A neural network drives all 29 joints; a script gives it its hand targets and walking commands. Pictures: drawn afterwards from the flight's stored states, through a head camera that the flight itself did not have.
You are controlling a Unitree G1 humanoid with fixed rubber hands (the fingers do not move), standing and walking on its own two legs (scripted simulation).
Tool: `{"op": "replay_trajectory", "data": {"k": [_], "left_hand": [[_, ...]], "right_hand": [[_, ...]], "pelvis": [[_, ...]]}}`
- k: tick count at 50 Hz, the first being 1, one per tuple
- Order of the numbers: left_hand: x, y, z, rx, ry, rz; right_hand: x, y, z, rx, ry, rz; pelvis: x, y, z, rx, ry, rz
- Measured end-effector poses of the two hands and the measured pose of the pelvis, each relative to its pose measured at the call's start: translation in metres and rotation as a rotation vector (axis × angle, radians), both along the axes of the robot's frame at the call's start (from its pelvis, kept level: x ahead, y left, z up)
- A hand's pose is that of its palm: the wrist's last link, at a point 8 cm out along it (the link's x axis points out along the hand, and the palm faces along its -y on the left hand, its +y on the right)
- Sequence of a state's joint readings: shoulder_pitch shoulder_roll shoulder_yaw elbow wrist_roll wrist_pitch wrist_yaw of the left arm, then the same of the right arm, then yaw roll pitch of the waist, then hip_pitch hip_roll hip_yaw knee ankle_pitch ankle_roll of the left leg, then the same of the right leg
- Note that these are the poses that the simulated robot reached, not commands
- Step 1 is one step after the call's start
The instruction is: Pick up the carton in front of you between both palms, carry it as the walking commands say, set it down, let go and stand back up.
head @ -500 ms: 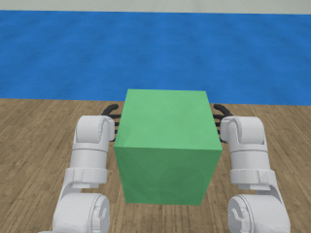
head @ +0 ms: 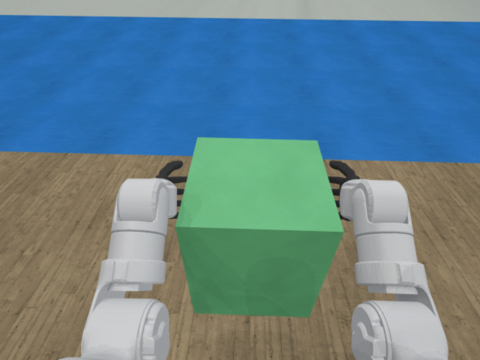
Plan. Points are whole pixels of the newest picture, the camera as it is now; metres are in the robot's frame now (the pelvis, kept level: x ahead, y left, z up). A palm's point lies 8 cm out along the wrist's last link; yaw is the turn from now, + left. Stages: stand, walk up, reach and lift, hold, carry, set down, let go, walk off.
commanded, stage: carry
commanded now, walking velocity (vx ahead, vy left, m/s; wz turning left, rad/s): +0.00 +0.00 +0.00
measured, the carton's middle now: (254, 228) +0.34 +0.00 +0.06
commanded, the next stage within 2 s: none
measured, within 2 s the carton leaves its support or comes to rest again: neither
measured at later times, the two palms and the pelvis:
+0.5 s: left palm (207, 161) +0.44 +0.09 +0.13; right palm (369, 172) +0.43 -0.21 +0.12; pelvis +0.08 -0.04 -0.01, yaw -1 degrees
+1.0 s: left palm (213, 114) +0.70 +0.11 +0.07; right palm (326, 112) +0.71 -0.19 +0.08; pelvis +0.35 -0.05 -0.05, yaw -3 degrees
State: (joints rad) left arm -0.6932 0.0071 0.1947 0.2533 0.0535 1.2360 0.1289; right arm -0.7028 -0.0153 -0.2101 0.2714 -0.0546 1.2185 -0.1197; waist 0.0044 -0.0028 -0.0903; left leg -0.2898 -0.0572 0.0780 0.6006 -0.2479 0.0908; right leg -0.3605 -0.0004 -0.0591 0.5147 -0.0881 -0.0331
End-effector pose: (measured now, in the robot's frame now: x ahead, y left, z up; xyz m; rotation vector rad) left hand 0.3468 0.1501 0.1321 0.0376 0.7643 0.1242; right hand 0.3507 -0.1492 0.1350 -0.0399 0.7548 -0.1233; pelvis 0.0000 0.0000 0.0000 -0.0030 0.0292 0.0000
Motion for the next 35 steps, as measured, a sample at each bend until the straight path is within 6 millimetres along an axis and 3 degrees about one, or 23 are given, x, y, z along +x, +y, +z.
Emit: {"op": "replay_trajectory", "data": {"k": [11,17,23,28,32,35], "left_hand": [[0.004,-0.001,0.001,0.001,-0.002,-0.002],[0.032,-0.015,0.001,0.009,0.011,-0.020],[0.079,-0.047,0.000,0.007,0.010,-0.043],[0.117,-0.073,-0.015,0.010,-0.008,-0.028],[0.135,-0.077,-0.036,0.018,0.044,-0.007],[0.157,-0.075,-0.039,0.020,0.045,0.009]], "right_hand": [[0.003,-0.001,0.000,0.001,-0.002,-0.002],[0.022,-0.015,-0.005,0.000,0.011,-0.012],[0.059,-0.047,-0.009,0.002,0.009,-0.035],[0.104,-0.073,-0.023,0.021,-0.009,-0.035],[0.136,-0.077,-0.038,0.031,0.044,-0.017],[0.165,-0.075,-0.041,0.030,0.045,0.005]], "pelvis": [[0.008,-0.001,-0.001,0.001,0.007,-0.003],[0.031,-0.008,0.000,-0.012,0.033,-0.007],[0.066,-0.029,-0.001,-0.013,0.055,-0.011],[0.103,-0.051,-0.017,-0.002,0.051,-0.010],[0.132,-0.063,-0.013,0.021,0.050,-0.014],[0.155,-0.069,-0.010,0.024,0.052,-0.017]]}}
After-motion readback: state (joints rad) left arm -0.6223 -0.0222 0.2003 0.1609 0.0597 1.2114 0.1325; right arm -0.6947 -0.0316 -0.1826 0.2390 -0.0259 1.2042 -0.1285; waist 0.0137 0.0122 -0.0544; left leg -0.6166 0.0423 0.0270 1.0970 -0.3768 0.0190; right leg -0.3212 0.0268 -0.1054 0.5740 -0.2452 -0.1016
